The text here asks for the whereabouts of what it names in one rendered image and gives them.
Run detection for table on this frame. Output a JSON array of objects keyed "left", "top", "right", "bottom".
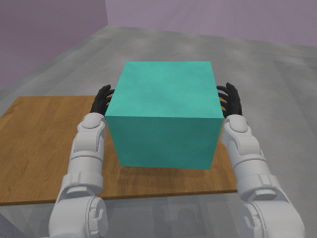
[{"left": 0, "top": 95, "right": 238, "bottom": 238}]

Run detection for right robot upper arm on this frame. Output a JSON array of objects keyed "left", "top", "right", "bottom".
[{"left": 240, "top": 200, "right": 305, "bottom": 238}]

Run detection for robot left hand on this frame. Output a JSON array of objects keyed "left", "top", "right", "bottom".
[{"left": 90, "top": 84, "right": 115, "bottom": 118}]

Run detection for robot right forearm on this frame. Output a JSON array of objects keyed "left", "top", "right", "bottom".
[{"left": 221, "top": 114, "right": 306, "bottom": 238}]

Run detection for left robot upper arm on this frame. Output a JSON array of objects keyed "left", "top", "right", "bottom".
[{"left": 42, "top": 195, "right": 108, "bottom": 238}]

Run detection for carton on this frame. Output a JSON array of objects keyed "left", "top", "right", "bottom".
[{"left": 104, "top": 61, "right": 224, "bottom": 170}]

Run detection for robot left forearm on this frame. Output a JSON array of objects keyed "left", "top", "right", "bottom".
[{"left": 49, "top": 112, "right": 106, "bottom": 236}]

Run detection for robot right hand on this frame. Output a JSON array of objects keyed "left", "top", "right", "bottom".
[{"left": 216, "top": 82, "right": 243, "bottom": 119}]

